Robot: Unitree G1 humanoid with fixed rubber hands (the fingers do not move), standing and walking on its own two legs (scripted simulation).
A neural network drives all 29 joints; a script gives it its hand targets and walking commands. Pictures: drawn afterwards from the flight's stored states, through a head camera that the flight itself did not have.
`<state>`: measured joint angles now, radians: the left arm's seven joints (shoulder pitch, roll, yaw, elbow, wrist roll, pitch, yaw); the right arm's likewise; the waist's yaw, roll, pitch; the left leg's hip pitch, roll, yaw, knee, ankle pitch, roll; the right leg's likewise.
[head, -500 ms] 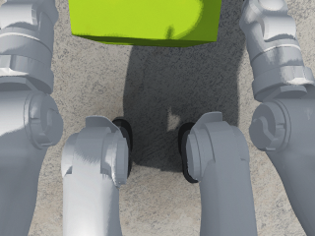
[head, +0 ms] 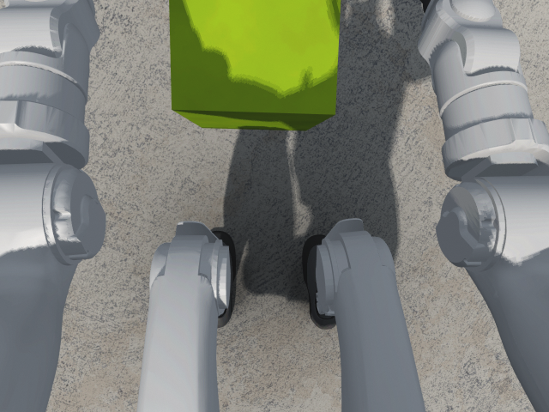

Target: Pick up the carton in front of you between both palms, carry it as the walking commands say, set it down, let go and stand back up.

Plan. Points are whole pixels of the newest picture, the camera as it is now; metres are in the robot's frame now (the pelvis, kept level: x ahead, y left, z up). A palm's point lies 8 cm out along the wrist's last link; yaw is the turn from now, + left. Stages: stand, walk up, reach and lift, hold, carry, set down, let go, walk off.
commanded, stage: set down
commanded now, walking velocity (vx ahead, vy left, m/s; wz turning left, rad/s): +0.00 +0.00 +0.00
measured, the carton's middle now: (255, 59) +0.56 +0.03 -0.31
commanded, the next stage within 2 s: let go in 0.64 s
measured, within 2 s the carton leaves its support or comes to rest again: neither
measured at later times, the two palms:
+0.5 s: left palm out of the picture +0.58 +0.23 +0.04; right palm out of the picture +0.58 -0.17 +0.04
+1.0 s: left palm out of the picture +0.49 +0.24 +0.14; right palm out of the picture +0.50 -0.19 +0.14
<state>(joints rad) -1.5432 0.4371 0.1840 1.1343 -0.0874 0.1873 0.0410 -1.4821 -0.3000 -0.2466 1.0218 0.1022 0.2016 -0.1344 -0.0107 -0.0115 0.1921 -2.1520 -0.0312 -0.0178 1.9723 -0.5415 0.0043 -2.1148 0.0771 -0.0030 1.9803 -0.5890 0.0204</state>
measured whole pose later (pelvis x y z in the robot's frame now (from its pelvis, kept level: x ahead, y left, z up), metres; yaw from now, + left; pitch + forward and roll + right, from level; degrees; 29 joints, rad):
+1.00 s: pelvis +0.07 +0.00 +0.26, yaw +2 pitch +41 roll -1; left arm -0.78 0.24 0.27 0.71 0.10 0.14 -0.03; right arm -0.74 -0.20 -0.26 0.68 -0.08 0.15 0.01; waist -0.01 -0.01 -0.04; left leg -1.31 -0.05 -0.05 0.86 -0.26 0.01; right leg -1.28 0.04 0.04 0.87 -0.30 0.01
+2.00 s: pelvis +0.12 +0.00 +0.34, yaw +2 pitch -6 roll +0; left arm 0.22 0.21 0.05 0.41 0.02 0.15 -0.07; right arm 0.21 -0.21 -0.04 0.42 -0.02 0.15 0.08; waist 0.00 -0.01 0.12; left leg -0.08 -0.03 -0.04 0.45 -0.27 0.01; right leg -0.05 0.03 0.05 0.45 -0.29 -0.01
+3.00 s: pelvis +0.13 +0.00 +0.34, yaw +2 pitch -2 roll +0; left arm 0.16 0.36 0.02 0.87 0.03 0.00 0.02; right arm 0.15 -0.36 -0.02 0.90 -0.03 -0.01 -0.02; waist 0.00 0.00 0.01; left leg -0.13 -0.03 -0.03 0.42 -0.26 0.01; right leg -0.10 0.02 0.05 0.41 -0.27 -0.01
